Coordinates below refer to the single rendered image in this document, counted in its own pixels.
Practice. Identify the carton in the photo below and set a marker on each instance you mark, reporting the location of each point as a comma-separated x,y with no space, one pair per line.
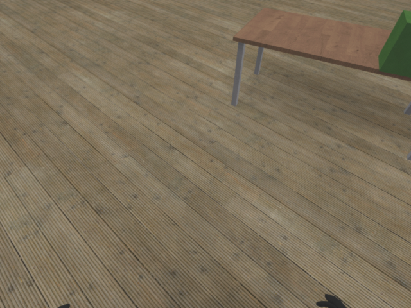
395,57

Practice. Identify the table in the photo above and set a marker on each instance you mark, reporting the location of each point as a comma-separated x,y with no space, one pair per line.
335,42

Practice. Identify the robot right hand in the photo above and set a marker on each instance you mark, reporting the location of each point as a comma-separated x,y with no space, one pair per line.
332,302

